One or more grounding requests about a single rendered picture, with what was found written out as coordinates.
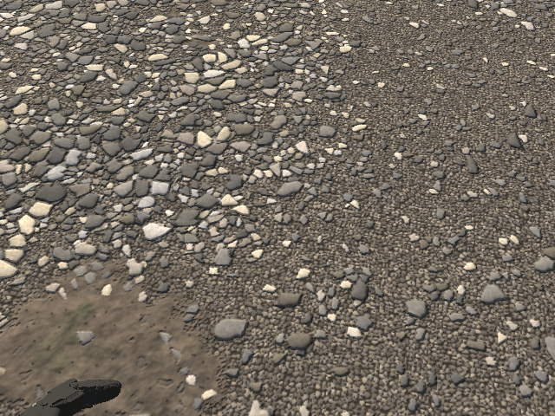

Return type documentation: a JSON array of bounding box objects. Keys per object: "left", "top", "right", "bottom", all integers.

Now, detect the left robot hand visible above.
[{"left": 18, "top": 378, "right": 121, "bottom": 416}]

